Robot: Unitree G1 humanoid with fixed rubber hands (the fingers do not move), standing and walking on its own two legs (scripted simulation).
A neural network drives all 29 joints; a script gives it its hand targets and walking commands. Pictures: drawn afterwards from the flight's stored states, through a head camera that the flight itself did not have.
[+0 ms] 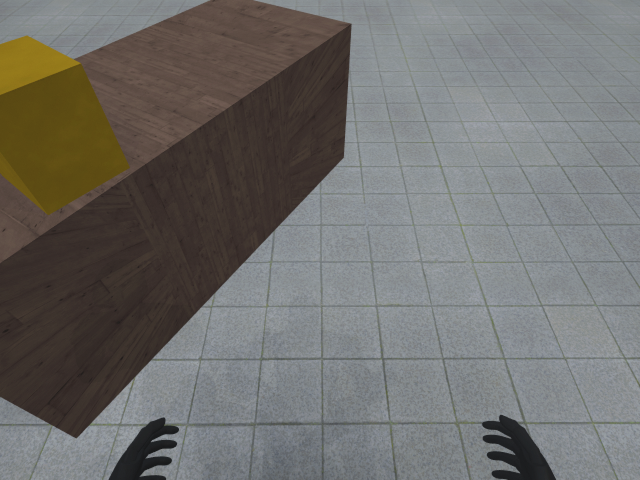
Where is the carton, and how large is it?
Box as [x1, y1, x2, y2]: [0, 36, 129, 214]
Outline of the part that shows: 24,36 0,44 0,172 19,190 47,214 49,214 129,167 81,64 28,36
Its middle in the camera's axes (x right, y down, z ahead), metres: -0.60 -0.24 +0.82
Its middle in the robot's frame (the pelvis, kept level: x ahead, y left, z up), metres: +0.76 +0.63 +0.01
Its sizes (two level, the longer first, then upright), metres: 0.210 0.200 0.250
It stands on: a pedestal, 0.64 m high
